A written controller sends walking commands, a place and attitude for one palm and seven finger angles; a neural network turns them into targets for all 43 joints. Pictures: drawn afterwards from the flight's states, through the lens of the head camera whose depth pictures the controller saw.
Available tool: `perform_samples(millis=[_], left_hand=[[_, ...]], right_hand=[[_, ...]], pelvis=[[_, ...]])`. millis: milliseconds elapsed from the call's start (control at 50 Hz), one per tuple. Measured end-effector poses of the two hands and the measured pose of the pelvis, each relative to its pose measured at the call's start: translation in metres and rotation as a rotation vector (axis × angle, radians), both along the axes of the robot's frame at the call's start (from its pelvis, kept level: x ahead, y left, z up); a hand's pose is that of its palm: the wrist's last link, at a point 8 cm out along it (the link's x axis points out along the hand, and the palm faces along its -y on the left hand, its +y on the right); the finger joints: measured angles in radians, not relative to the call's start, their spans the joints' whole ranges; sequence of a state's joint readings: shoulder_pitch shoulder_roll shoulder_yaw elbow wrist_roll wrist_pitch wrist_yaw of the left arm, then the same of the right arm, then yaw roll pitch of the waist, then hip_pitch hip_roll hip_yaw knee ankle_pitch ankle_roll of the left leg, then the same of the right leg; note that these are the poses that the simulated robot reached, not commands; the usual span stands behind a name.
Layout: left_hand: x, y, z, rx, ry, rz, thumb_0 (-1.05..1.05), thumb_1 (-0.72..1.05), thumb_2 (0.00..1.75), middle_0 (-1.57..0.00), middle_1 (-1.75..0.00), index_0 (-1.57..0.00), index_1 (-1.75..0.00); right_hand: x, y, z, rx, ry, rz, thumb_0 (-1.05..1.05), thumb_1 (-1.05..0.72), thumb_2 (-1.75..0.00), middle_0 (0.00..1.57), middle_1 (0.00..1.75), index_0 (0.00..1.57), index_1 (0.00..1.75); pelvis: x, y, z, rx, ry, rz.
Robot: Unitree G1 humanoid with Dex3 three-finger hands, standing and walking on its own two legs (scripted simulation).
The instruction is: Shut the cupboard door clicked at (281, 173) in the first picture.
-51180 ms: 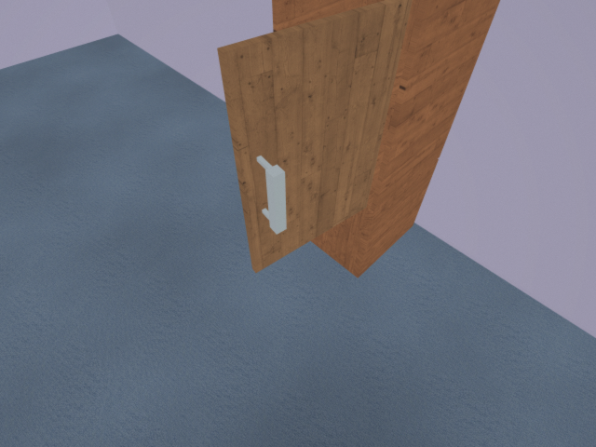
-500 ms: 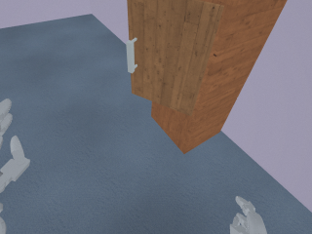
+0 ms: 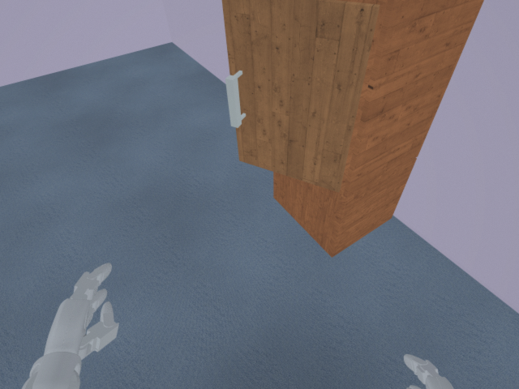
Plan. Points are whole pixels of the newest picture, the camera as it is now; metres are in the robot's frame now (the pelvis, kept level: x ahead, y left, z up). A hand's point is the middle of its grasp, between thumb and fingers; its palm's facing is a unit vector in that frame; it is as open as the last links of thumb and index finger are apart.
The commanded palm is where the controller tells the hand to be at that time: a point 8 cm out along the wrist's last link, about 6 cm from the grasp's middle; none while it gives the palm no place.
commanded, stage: let the arm hang, fingers relaxed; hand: left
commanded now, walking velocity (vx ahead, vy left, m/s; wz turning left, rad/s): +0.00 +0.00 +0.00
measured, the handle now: (237, 99) +0.96 +0.14 -0.04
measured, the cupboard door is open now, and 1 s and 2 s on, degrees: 29 29 29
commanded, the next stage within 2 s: look to check the result in 0.98 s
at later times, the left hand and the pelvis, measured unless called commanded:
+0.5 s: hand out of the picture -0.07 +0.19 -0.16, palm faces +0.01 -0.97 -0.23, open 7.3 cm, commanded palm none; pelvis -0.02 +0.00 +0.01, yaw +0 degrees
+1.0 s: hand out of the picture -0.03 +0.15 -0.17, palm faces +0.01 -0.99 -0.14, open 7.4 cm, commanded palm none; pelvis -0.01 +0.00 +0.01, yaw -1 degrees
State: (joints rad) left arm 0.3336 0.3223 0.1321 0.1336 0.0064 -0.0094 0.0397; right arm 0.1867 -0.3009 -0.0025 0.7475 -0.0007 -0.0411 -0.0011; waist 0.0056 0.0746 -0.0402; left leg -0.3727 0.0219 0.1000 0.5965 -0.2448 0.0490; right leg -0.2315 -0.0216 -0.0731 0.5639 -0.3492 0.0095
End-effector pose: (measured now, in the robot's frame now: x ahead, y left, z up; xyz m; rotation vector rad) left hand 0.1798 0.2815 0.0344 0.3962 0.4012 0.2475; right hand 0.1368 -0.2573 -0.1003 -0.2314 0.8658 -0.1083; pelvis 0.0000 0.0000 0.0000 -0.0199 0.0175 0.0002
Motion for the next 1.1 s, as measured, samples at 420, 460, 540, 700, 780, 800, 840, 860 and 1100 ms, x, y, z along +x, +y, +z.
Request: perform_samples(millis=[420, 460, 540, 700, 780, 800, 840, 860, 1100], left_hand=[[-0.242, -0.045, -0.164, -0.284, 1.037, 0.221, 0.0, 0.94, 0.9, -0.2, -0.3, -0.2, -0.3], [-0.249, -0.044, -0.161, -0.279, 1.056, 0.232, 0.0, 0.93, 0.9, -0.2, -0.3, -0.2, -0.3], [-0.252, -0.046, -0.16, -0.278, 1.066, 0.236, 0.01, 0.92, 0.9, -0.2, -0.3, -0.19, -0.3], [-0.232, -0.064, -0.166, -0.315, 1.024, 0.197, 0.01, 0.91, 0.9, -0.2, -0.3, -0.19, -0.3], [-0.222, -0.074, -0.169, -0.339, 1.004, 0.175, 0.0, 0.91, 0.9, -0.2, -0.3, -0.19, -0.3], [-0.22, -0.077, -0.17, -0.344, 1.0, 0.171, 0.0, 0.91, 0.9, -0.2, -0.3, -0.19, -0.3], [-0.216, -0.081, -0.171, -0.352, 0.996, 0.163, 0.0, 0.91, 0.9, -0.2, -0.3, -0.19, -0.3], [-0.215, -0.082, -0.172, -0.355, 0.994, 0.16, 0.0, 0.91, 0.9, -0.2, -0.3, -0.19, -0.3], [-0.213, -0.079, -0.17, -0.34, 1.021, 0.17, 0.0, 0.91, 0.9, -0.2, -0.3, -0.2, -0.3]], right_hand=[[-0.176, 0.021, -0.028, 0.033, 0.553, -0.153, 0.01, -0.9, -0.9, 0.2, 0.3, 0.2, 0.3], [-0.18, 0.028, -0.031, 0.052, 0.557, -0.161, 0.01, -0.9, -0.9, 0.2, 0.3, 0.2, 0.3], [-0.181, 0.039, -0.036, 0.083, 0.555, -0.169, 0.0, -0.9, -0.9, 0.2, 0.3, 0.2, 0.3], [-0.177, 0.052, -0.038, 0.112, 0.538, -0.181, 0.0, -0.9, -0.9, 0.21, 0.3, 0.2, 0.3], [-0.177, 0.052, -0.036, 0.109, 0.539, -0.191, 0.0, -0.91, -0.9, 0.21, 0.3, 0.2, 0.3], [-0.177, 0.052, -0.036, 0.107, 0.539, -0.193, 0.0, -0.91, -0.9, 0.21, 0.3, 0.2, 0.3], [-0.178, 0.051, -0.035, 0.104, 0.54, -0.199, 0.0, -0.91, -0.9, 0.2, 0.3, 0.2, 0.3], [-0.178, 0.05, -0.034, 0.102, 0.541, -0.201, 0.0, -0.91, -0.9, 0.2, 0.3, 0.2, 0.3], [-0.182, 0.046, -0.032, 0.095, 0.57, -0.216, 0.0, -0.91, -0.9, 0.2, 0.3, 0.2, 0.3]], pelvis=[[-0.018, -0.003, 0.011, -0.002, -0.037, 0.003], [-0.018, -0.002, 0.011, 0.0, -0.041, -0.001], [-0.018, 0.001, 0.012, 0.004, -0.046, -0.009], [-0.017, 0.002, 0.013, 0.011, -0.043, -0.018], [-0.015, 0.001, 0.013, 0.013, -0.041, -0.02], [-0.015, 0.001, 0.013, 0.013, -0.04, -0.02], [-0.014, 0.001, 0.013, 0.013, -0.04, -0.022], [-0.013, 0.0, 0.013, 0.013, -0.041, -0.022], [-0.007, -0.002, 0.014, 0.014, -0.038, -0.025]])
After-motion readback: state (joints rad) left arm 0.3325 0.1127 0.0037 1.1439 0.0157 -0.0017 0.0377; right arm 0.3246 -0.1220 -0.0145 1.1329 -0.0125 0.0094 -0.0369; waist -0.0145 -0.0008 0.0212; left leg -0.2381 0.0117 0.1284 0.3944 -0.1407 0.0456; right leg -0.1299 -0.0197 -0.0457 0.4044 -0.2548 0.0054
